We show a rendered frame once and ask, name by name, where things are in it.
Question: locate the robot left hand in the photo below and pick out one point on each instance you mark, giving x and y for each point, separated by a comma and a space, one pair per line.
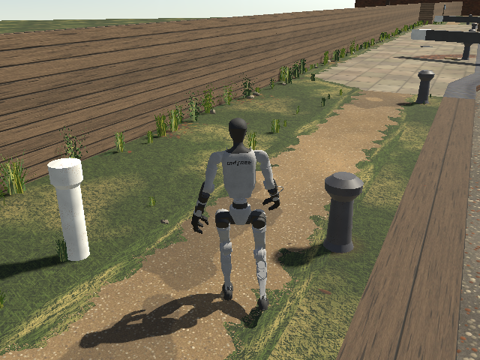
195, 222

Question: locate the left robot thigh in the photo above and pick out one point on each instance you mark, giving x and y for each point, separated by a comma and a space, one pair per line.
222, 220

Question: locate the robot left forearm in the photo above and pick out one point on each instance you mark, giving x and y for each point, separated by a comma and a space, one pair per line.
201, 202

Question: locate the robot left upper arm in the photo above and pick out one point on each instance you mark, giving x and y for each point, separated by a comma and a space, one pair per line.
211, 171

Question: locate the robot right hand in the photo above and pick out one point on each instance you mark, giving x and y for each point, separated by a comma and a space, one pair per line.
276, 203

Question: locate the robot right forearm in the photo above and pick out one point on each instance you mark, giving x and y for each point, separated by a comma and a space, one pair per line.
274, 192

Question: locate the humanoid robot torso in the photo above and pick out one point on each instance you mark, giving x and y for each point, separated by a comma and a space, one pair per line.
239, 178

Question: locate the robot right upper arm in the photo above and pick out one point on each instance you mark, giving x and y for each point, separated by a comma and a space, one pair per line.
263, 158

